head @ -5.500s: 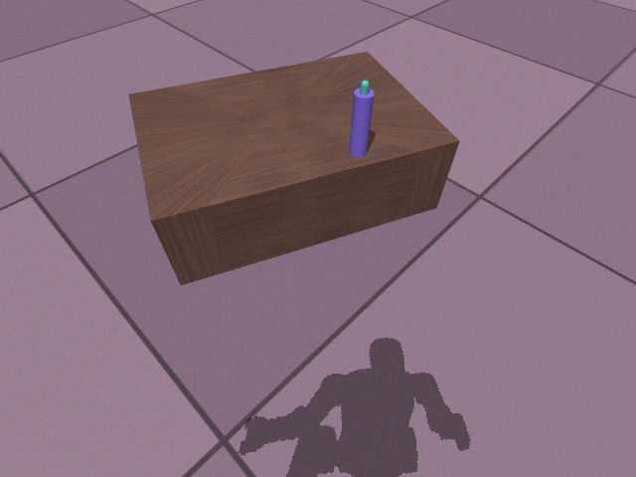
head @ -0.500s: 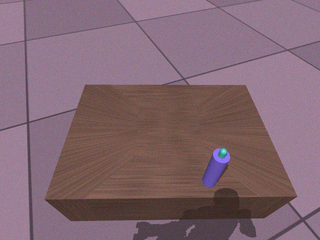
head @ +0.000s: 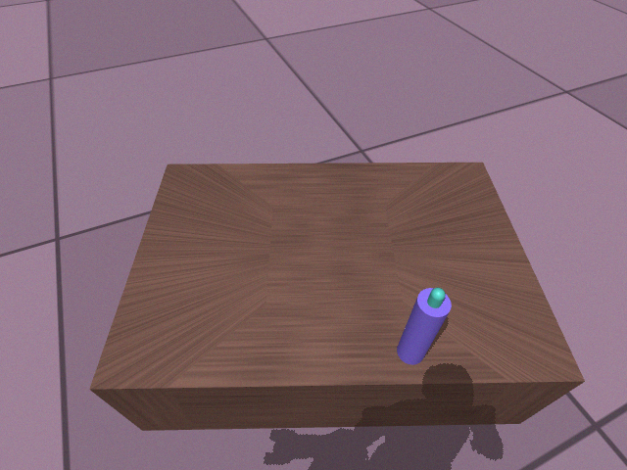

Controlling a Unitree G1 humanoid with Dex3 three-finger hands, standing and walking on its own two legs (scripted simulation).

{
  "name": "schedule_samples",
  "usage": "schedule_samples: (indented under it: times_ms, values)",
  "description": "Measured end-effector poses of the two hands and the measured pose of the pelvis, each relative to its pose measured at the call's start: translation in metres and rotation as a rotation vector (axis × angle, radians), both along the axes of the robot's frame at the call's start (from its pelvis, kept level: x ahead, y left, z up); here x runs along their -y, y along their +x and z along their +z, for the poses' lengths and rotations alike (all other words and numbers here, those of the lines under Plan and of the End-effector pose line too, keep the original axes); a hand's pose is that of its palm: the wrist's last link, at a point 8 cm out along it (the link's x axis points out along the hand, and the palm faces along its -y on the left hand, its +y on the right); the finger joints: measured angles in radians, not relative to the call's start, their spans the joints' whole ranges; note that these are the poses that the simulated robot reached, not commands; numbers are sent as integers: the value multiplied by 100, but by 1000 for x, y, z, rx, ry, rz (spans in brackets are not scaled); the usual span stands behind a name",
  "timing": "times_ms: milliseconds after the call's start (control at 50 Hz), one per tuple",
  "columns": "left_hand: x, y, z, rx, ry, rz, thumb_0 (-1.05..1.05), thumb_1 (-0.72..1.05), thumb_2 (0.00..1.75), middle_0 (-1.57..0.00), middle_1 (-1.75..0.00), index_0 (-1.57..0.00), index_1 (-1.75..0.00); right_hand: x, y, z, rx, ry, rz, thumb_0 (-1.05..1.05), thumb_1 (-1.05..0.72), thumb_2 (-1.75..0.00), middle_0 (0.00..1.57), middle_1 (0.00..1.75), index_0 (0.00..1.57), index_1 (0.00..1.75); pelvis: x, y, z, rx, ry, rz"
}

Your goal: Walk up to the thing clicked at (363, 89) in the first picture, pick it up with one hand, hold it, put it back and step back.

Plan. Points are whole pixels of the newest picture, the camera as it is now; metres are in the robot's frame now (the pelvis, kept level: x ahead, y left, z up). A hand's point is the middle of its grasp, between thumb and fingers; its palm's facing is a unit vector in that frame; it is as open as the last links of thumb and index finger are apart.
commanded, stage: stand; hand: right
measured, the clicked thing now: (423, 325) +0.45 -0.23 -0.28
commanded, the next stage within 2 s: none
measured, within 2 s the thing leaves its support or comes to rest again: neither
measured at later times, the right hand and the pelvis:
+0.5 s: hand out of the picture +0.06 -0.26 -0.16, palm faces -0.03 +0.94 -0.34, open 7.4 cm; pelvis -0.01 +0.00 +0.00, yaw +0 degrees
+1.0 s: hand out of the picture +0.07 -0.25 -0.16, palm faces -0.03 +0.94 -0.34, open 7.4 cm; pelvis +0.00 +0.00 +0.00, yaw +0 degrees
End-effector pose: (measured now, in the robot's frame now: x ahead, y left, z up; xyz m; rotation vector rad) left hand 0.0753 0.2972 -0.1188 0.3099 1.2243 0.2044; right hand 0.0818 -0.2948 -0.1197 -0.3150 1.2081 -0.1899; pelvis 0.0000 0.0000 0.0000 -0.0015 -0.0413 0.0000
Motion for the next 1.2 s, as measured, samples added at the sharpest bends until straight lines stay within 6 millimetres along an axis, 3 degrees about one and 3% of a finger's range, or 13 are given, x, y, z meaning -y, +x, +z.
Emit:
schedule_samples:
  times_ms: [660, 1200]
  values:
    - [1, -25, -2, -37, 3, -6, 0, 90, 90, -20, -30, -20, -30, 6, -30, -2, -52, 1, -6, 1, -90, -90, 20, 30, 21, 30, 4, -10, 0, -3, 0, 2]
    - [0, -7, 0, -19, 6, -15, 0, 90, 90, -20, -30, -20, -30, 4, -9, -1, -30, -1, 6, 1, -90, -90, 20, 30, 21, 30, 2, 1, 0, -12, 0, 2]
